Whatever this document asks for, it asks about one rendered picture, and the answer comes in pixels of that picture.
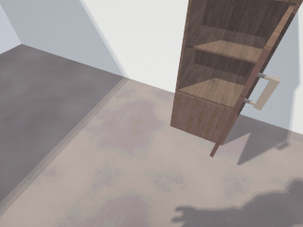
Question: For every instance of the handle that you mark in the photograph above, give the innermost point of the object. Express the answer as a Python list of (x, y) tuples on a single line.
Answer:
[(268, 90)]

